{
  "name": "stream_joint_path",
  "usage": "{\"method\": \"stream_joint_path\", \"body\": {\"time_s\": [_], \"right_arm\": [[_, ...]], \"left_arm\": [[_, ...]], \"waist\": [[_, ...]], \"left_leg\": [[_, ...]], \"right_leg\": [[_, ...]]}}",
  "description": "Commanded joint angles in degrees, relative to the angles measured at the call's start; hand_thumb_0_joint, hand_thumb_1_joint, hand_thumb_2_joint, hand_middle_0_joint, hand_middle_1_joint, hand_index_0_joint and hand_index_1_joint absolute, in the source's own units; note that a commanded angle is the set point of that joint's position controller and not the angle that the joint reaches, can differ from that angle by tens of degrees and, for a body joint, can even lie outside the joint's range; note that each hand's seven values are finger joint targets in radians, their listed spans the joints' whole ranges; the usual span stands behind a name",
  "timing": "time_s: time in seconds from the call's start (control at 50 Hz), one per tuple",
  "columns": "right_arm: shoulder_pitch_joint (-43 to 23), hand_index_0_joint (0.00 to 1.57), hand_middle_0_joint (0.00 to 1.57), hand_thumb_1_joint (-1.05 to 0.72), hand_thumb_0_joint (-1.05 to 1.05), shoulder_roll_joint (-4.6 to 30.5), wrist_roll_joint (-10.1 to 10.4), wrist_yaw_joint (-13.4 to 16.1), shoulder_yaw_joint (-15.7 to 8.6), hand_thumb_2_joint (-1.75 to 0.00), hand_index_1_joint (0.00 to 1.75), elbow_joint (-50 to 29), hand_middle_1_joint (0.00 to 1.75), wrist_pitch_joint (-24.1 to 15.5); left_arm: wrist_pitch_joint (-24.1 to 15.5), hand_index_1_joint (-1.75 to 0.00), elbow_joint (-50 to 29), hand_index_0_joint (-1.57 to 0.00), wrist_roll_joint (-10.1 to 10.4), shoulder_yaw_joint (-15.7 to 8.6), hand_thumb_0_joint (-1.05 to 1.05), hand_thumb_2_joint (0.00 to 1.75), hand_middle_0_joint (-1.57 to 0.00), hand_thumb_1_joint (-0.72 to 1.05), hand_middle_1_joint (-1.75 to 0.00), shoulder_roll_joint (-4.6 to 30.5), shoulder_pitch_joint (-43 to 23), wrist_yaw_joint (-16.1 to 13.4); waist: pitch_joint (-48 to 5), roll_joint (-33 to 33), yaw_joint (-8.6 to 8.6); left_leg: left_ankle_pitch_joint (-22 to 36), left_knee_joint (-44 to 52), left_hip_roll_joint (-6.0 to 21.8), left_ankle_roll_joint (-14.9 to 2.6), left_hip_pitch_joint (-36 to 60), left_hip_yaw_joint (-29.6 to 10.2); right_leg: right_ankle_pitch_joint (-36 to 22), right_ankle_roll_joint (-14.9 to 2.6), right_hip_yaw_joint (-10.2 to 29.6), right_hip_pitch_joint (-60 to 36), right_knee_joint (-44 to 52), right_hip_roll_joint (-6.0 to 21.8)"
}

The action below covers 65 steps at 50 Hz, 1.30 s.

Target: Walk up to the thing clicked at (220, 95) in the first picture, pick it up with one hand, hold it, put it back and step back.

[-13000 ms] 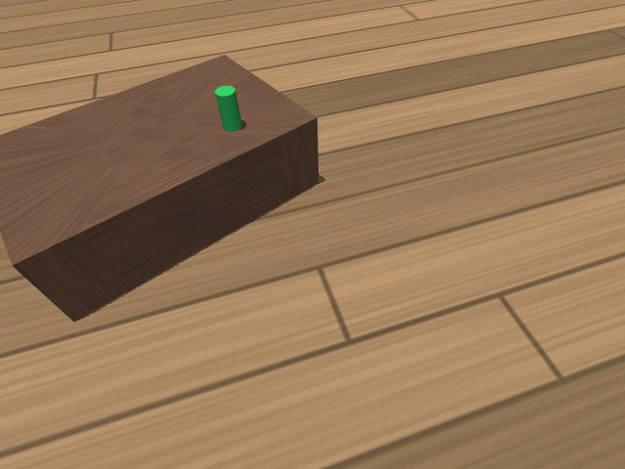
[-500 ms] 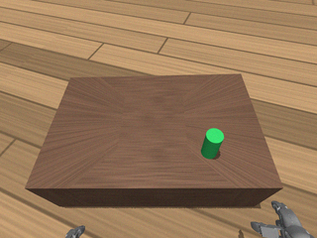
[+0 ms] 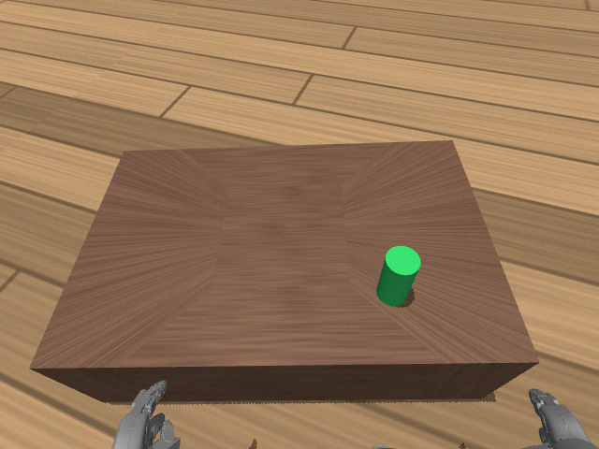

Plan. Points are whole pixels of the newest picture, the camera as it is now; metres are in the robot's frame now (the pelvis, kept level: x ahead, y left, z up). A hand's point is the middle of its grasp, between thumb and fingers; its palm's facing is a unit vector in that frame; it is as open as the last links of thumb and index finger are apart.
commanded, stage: go down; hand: right
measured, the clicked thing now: (396, 277) +0.51 -0.20 -0.30
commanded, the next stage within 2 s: none
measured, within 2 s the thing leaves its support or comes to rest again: neither
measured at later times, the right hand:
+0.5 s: hand (521, 448) +0.14 -0.26 -0.11, palm faces +0.06 +0.94 -0.35, open 17.5 cm
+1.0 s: hand out of the picture +0.13 -0.27 -0.10, palm faces +0.07 +0.94 -0.34, open 17.5 cm
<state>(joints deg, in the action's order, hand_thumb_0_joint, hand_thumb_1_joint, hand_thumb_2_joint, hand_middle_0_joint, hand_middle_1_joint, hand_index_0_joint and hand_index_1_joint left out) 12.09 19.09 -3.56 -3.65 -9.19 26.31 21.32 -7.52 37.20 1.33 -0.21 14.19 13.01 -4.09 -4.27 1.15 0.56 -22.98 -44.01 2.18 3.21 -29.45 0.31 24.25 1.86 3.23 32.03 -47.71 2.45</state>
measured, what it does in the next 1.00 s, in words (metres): stands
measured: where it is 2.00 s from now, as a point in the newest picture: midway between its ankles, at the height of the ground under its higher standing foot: outside the picture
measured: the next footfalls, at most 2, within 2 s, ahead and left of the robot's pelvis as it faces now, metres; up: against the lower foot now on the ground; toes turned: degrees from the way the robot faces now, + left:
none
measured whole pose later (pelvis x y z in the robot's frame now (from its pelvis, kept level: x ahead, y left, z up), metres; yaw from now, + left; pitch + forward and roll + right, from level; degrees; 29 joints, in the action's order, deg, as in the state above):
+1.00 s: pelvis -0.01 +0.00 -0.02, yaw -1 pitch +10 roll +4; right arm 22.3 21.0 -0.6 -4.2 -10.4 6.3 31.5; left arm -14.8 34.0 0.7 1.4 13.5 15.8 -9.8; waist -8.4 2.5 1.6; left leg -26.5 -53.0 1.6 3.3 -36.9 1.9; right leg 28.2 1.9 5.5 41.0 -58.6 2.6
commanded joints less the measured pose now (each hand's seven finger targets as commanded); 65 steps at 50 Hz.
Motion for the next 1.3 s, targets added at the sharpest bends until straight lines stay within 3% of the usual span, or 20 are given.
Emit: {"method": "stream_joint_path", "body": {"time_s": [0.0,0.06,0.12,0.2,0.32,0.5,0.54,0.56,0.62,0.64,0.74,0.76,0.86,0.94,1.02,1.1,1.14,1.16,1.18,1.28], "right_arm": [[0.34,0.05,0.06,0.56,0.00,11.14,0.59,0.43,-3.27,0.00,0.04,-12.10,0.04,2.02],[2.39,0.06,0.07,0.56,0.00,11.42,1.01,0.08,-3.73,0.00,0.04,-15.53,0.04,3.90],[3.68,0.06,0.06,0.55,0.00,12.01,0.95,0.05,-4.36,0.00,0.04,-17.33,0.04,5.23],[4.15,0.06,0.07,0.54,0.00,11.93,1.35,0.17,-4.78,0.00,0.04,-20.52,0.04,6.27],[6.49,0.06,0.06,0.57,0.00,12.05,1.51,0.10,-5.24,0.00,0.04,-24.21,0.04,7.27],[7.55,0.06,0.06,0.57,0.00,12.14,1.64,0.21,-5.51,0.00,0.05,-27.22,0.05,8.48],[7.79,0.06,0.06,0.57,0.00,11.60,1.90,0.39,-5.47,0.00,0.04,-26.43,0.04,8.63],[7.64,0.06,0.06,0.59,0.00,13.17,1.73,0.56,-6.68,-0.01,0.05,-28.19,0.05,8.67],[8.71,0.06,0.06,0.57,0.00,11.58,1.93,0.26,-5.17,-0.01,0.05,-27.32,0.05,8.88],[7.92,0.06,0.05,0.59,0.00,12.85,1.95,0.26,-6.29,-0.01,0.05,-29.01,0.05,8.81],[9.12,0.05,0.05,0.58,0.00,11.45,2.20,0.25,-5.18,-0.01,0.05,-28.61,0.05,8.79],[7.95,0.05,0.05,0.58,0.00,12.99,2.10,0.44,-6.35,-0.02,0.05,-29.78,0.05,8.61],[8.45,0.05,0.05,0.56,0.00,12.10,2.40,0.27,-6.06,-0.02,0.05,-28.75,0.05,8.58],[9.28,0.05,0.05,0.56,0.00,12.61,2.57,0.06,-6.42,-0.03,0.05,-29.16,0.05,8.16],[3.07,0.05,0.05,0.53,0.00,15.18,2.75,0.28,-8.29,-0.03,0.05,-30.37,0.05,7.09],[-4.32,0.05,0.05,0.55,0.00,17.58,3.77,-0.45,-10.44,-0.03,0.05,-29.07,0.05,4.26],[-7.59,0.05,0.05,0.54,0.00,19.42,4.54,-0.91,-12.01,-0.03,0.05,-27.75,0.05,2.83],[-8.65,0.05,0.05,0.55,0.00,20.84,4.62,-1.34,-13.45,-0.03,0.05,-24.71,0.05,2.11],[-11.61,0.06,0.06,0.53,0.00,20.40,5.18,-2.14,-13.05,-0.02,0.04,-23.49,0.04,1.24],[-21.04,0.06,0.06,0.53,0.00,24.39,6.75,-6.73,-16.46,-0.02,0.04,-11.07,0.04,-3.10]], "left_arm": [[-3.26,-0.30,-8.67,-0.18,0.39,-2.97,0.00,0.90,-0.19,0.90,-0.29,8.36,-1.59,-1.70],[-3.74,-0.30,-9.44,-0.19,0.42,-3.03,0.00,0.89,-0.19,0.91,-0.30,8.13,-1.12,-2.18],[-4.28,-0.30,-9.61,-0.19,0.40,-2.93,0.00,0.89,-0.19,0.91,-0.30,8.06,-0.64,-2.51],[-5.11,-0.30,-11.13,-0.19,0.23,-2.56,0.00,0.89,-0.19,0.90,-0.30,7.46,-1.20,-3.17],[-6.02,-0.30,-11.54,-0.19,-0.03,-2.52,0.00,0.89,-0.19,0.91,-0.30,7.35,-0.21,-3.77],[-7.61,-0.30,-12.46,-0.19,-0.20,-2.33,0.00,0.89,-0.19,0.91,-0.30,7.44,-0.14,-4.84],[-7.96,-0.30,-12.61,-0.19,-0.22,-2.14,0.00,0.88,-0.19,0.92,-0.30,7.29,-0.66,-5.04],[-8.28,-0.30,-12.11,-0.19,-0.33,-2.54,0.00,0.89,-0.19,0.91,-0.30,7.61,-0.25,-5.25],[-8.69,-0.30,-12.48,-0.19,-0.31,-2.36,0.00,0.89,-0.19,0.91,-0.30,7.59,-0.57,-5.52],[-8.87,-0.30,-12.12,-0.19,-0.34,-2.35,0.00,0.88,-0.19,0.91,-0.30,7.48,-0.09,-5.67],[-9.60,-0.30,-12.15,-0.19,-0.50,-2.27,0.00,0.89,-0.19,0.91,-0.30,7.39,-0.51,-6.00],[-9.66,-0.30,-11.72,-0.19,-0.51,-2.37,0.00,0.89,-0.19,0.91,-0.30,7.61,-0.25,-6.16],[-10.17,-0.30,-12.04,-0.19,-0.54,-1.96,0.00,0.89,-0.19,0.91,-0.30,7.17,-0.92,-6.62],[-10.45,-0.30,-11.91,-0.19,-0.59,-1.82,0.00,0.89,-0.19,0.91,-0.30,7.36,-1.00,-6.95],[-11.10,-0.30,-11.26,-0.19,-0.67,-1.72,0.00,0.89,-0.20,0.90,-0.30,7.50,-0.90,-7.30],[-11.83,-0.30,-9.69,-0.19,-0.90,-1.59,0.00,0.90,-0.20,0.90,-0.30,7.80,-0.15,-8.06],[-11.93,-0.31,-8.54,-0.20,-0.91,-1.33,0.00,0.89,-0.20,0.89,-0.30,7.86,-0.10,-8.30],[-11.89,-0.31,-7.37,-0.20,-0.91,-1.55,0.00,0.90,-0.20,0.89,-0.30,8.14,0.72,-8.47],[-11.89,-0.31,-7.45,-0.20,-0.83,-1.35,0.00,0.90,-0.20,0.89,-0.30,8.10,0.26,-8.58],[-11.10,-0.31,-5.09,-0.20,-0.89,-1.39,0.00,0.90,-0.20,0.89,-0.30,9.14,1.31,-8.46]], "waist": [[-9.30,2.84,0.62],[-11.53,2.58,0.81],[-10.79,2.80,0.69],[-10.56,2.51,0.89],[-11.93,4.05,0.70],[-11.70,3.75,1.22],[-9.65,2.71,1.13],[-10.36,4.73,0.79],[-9.79,3.08,1.41],[-10.44,4.55,0.77],[-9.73,4.15,0.91],[-9.97,5.56,0.81],[-8.87,3.72,1.18],[-8.37,5.03,0.74],[-8.65,5.10,1.61],[-11.13,4.80,2.83],[-10.44,6.67,2.24],[-11.14,6.09,2.60],[-10.59,4.93,3.10],[-11.45,5.15,2.80]], "left_leg": [[13.81,2.88,-3.04,-2.41,1.45,3.91],[17.24,1.81,-2.79,-2.25,1.95,3.74],[17.20,0.56,-2.78,-2.18,0.50,3.86],[14.81,0.45,-2.68,-2.10,-0.17,3.84],[15.11,-1.62,-2.95,-2.34,-1.69,4.42],[11.36,-1.89,-2.99,-2.51,-3.70,4.50],[8.89,-1.15,-3.04,-2.35,-4.06,4.78],[9.04,-1.24,-2.89,-2.54,-3.70,4.64],[8.99,-1.40,-3.10,-2.47,-4.35,4.74],[8.96,-1.50,-2.99,-2.57,-4.01,4.73],[6.55,-1.34,-3.09,-2.57,-4.44,4.90],[7.20,-1.48,-3.01,-2.70,-4.45,4.78],[3.72,-0.69,-3.09,-2.57,-5.48,4.82],[3.58,-1.05,-3.15,-2.74,-5.80,4.91],[1.82,-0.84,-3.08,-2.62,-6.45,4.69],[6.20,-1.93,-2.85,-2.47,-5.86,3.98],[5.87,-1.94,-2.71,-2.60,-5.84,3.88],[7.00,-1.95,-2.69,-2.62,-5.41,3.80],[6.88,-1.64,-2.76,-2.48,-5.62,3.74],[9.01,-1.56,-2.54,-2.66,-4.72,3.45]], "right_leg": [[-18.71,-1.22,-1.79,-5.08,4.54,-1.51],[-21.63,-1.38,-1.95,-5.55,2.37,-1.82],[-22.09,-1.27,-1.69,-4.31,1.24,-1.72],[-17.74,-1.62,-1.65,-1.97,0.57,-1.94],[-21.04,-1.21,-0.78,-1.95,-0.75,-1.50],[-15.47,-1.50,-0.64,-0.32,-0.95,-1.56],[-11.84,-1.71,-0.72,1.51,-0.50,-1.69],[-11.89,-1.53,-0.78,0.88,-0.43,-1.81],[-12.02,-1.61,-0.75,1.37,-0.46,-1.81],[-12.05,-1.44,-0.75,1.24,-0.52,-1.88],[-9.20,-1.51,-0.58,1.99,0.05,-1.83],[-10.00,-1.33,-0.68,1.49,-0.12,-1.86],[-5.83,-1.82,-0.73,2.98,-0.24,-1.86],[-6.02,-1.49,-0.55,3.09,0.14,-1.86],[-3.43,-1.80,-0.41,3.38,0.20,-1.76],[-7.51,-2.00,-0.36,1.15,-1.23,-1.65],[-7.30,-1.79,-0.25,0.99,-0.76,-1.56],[-8.40,-1.86,-0.24,0.45,-0.89,-1.60],[-7.96,-1.98,-0.25,0.81,-0.78,-1.49],[-10.08,-1.97,-0.34,0.66,-0.58,-1.48]]}}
